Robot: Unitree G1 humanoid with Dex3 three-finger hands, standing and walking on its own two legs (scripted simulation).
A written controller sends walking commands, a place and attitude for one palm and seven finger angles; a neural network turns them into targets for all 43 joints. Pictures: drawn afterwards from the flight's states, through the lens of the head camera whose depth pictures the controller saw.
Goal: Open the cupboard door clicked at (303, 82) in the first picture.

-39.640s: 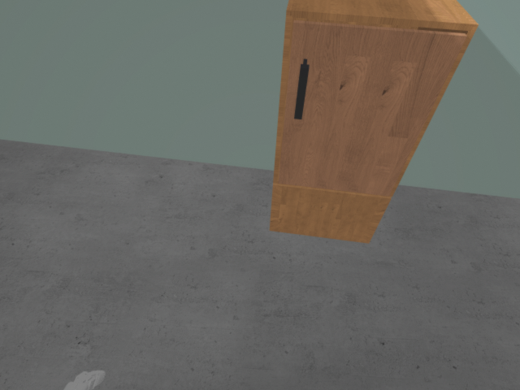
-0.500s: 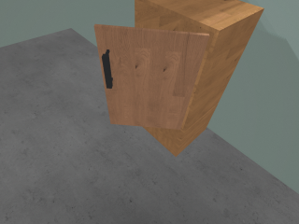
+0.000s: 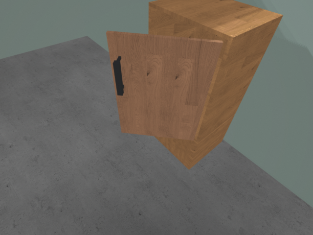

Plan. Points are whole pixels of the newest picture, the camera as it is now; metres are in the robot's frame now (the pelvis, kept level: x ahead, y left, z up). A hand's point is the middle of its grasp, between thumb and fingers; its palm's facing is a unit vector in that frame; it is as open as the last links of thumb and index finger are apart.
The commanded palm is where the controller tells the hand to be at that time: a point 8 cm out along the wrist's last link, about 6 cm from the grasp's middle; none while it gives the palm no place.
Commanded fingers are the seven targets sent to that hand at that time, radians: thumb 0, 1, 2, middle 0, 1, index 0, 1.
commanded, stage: shuffle to correct the standing spot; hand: left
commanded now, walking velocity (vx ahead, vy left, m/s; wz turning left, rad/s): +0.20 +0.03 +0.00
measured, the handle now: (119, 76) +0.71 +0.22 +0.01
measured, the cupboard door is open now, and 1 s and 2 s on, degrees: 43 43 43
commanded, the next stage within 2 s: come to a stop and stand still in 0.56 s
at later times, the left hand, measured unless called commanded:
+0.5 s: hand (89, 230) +0.17 +0.21 -0.17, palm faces -0.01 -0.99 -0.16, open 7.3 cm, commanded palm none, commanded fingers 0.00 0.90 0.90 -0.20 -0.30 -0.20 -0.30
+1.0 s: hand (102, 196) +0.27 +0.20 -0.19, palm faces +0.07 -0.98 -0.19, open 7.2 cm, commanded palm none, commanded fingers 0.00 0.90 0.90 -0.20 -0.30 -0.20 -0.30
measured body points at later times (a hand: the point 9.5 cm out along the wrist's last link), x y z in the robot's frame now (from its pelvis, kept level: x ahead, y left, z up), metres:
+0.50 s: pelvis +0.09 +0.03 +0.01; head +0.11 +0.06 +0.45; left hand +0.17 +0.26 -0.16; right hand -0.03 -0.14 -0.14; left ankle +0.02 +0.08 -0.74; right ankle +0.14 -0.12 -0.66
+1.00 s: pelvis +0.17 +0.03 -0.01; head +0.22 +0.04 +0.43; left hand +0.27 +0.26 -0.17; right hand +0.21 -0.21 -0.16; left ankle +0.19 +0.14 -0.71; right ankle +0.25 -0.09 -0.74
